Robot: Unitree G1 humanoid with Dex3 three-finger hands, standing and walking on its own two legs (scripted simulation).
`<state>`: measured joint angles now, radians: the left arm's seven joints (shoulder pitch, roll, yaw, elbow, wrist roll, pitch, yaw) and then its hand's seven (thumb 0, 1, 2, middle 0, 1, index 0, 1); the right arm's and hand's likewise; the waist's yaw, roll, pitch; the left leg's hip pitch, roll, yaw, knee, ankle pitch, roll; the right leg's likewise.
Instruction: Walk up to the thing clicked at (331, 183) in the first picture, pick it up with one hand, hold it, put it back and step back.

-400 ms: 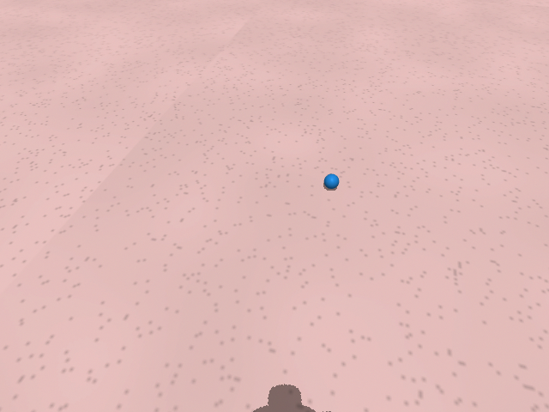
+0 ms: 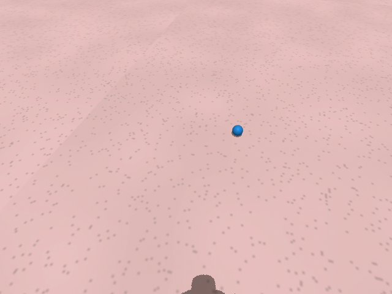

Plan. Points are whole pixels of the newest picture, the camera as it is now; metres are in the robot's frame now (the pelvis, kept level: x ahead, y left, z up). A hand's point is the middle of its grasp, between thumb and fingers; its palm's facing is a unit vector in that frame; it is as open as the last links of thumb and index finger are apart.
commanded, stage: stand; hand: left
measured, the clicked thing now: (237, 130) +1.35 -0.30 -0.74
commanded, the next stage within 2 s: walk up in 0.72 s
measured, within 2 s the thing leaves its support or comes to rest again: neither
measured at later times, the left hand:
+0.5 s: hand out of the picture +0.08 +0.25 -0.15, palm faces -0.02 -0.94 -0.34, open 7.4 cm
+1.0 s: hand out of the picture +0.14 +0.23 -0.14, palm faces -0.16 -0.91 -0.39, open 7.4 cm
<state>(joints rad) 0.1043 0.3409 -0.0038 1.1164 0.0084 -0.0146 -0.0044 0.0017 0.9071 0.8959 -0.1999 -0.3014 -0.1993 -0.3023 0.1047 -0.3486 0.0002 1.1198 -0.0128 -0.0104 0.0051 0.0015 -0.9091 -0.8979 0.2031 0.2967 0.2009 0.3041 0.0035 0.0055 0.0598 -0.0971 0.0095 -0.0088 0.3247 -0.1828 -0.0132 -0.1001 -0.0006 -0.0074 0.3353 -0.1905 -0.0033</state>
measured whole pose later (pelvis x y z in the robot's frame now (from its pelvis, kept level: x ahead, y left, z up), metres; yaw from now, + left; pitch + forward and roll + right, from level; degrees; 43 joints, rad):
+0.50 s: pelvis +0.00 +0.00 +0.00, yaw +0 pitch -2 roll +0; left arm 0.11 0.34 0.00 1.12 0.01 -0.01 -0.01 0.00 0.91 0.90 -0.20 -0.30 -0.20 -0.30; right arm 0.11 -0.35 0.00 1.12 -0.01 -0.01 0.01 0.00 -0.91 -0.90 0.20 0.30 0.20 0.30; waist 0.00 0.01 0.06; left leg -0.09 0.01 -0.01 0.31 -0.18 -0.01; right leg -0.10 0.00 -0.01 0.33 -0.19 0.00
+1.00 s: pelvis +0.05 -0.06 -0.02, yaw -9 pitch -3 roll +2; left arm 0.25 0.45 0.11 0.98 0.04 0.01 -0.13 0.00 0.91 0.90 -0.20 -0.30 -0.20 -0.30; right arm 0.23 -0.46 -0.10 0.98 -0.06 -0.06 0.04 0.00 -0.90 -0.90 0.21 0.30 0.20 0.30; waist 0.00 0.01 0.05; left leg -0.04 0.12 0.14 0.45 -0.37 -0.03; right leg -0.39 -0.11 -0.01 0.67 -0.32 -0.01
